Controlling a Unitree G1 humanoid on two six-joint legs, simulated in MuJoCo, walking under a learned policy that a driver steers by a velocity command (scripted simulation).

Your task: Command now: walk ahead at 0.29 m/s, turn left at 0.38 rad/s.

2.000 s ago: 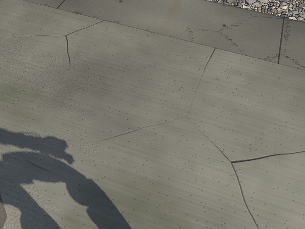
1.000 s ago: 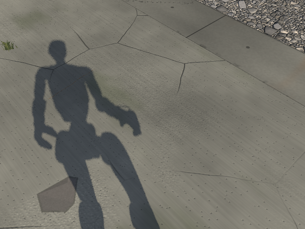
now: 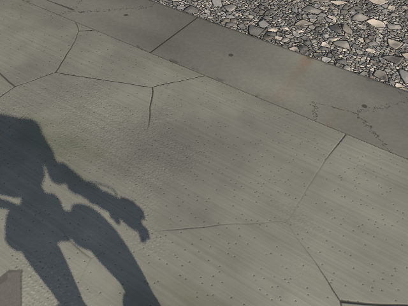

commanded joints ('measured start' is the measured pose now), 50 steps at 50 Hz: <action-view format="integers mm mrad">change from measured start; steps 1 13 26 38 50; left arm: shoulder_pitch -238 -101 117 238 142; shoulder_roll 88 123 131 219 110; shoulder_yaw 27 40 32 45 5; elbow -165 -122 6 87 12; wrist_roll -19 -14 7 -13 6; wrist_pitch -79 -94 -105 -48 -45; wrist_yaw -19 -59 -36 -20 -21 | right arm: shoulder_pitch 151 83 -85 -292 -76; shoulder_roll -209 -186 -71 -110 -135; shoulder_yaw -54 -53 -7 -7 -18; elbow -15 -111 -194 -274 -148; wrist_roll -15 0 -21 -7 -28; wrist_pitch -52 -32 -57 -83 -101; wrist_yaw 3 -11 15 63 46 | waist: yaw -77 27 27 49 49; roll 280 189 -28 -60 94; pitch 128 43 63 44 5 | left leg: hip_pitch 231 -50 -521 -281 14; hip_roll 338 163 122 9 209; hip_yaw -678 -316 -74 21 -214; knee -411 -297 432 -67 -439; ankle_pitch -172 143 198 315 352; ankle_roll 297 92 -36 19 213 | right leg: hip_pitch -501 52 159 332 -345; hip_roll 38 2 -249 -275 -177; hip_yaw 87 70 327 175 152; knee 292 -65 -493 -330 469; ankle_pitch -228 279 266 685 168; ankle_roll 28 69 -181 -99 70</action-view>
